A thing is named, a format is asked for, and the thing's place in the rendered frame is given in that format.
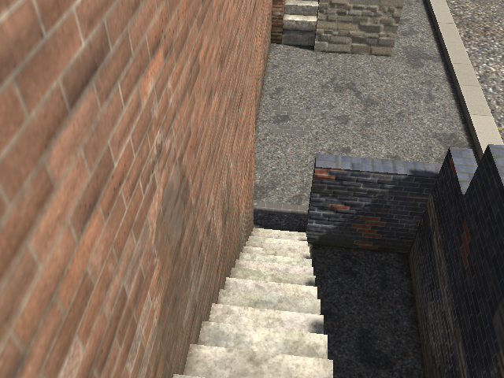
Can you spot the stairs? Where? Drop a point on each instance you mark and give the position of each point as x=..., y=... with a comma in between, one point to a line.
x=299, y=22
x=267, y=322

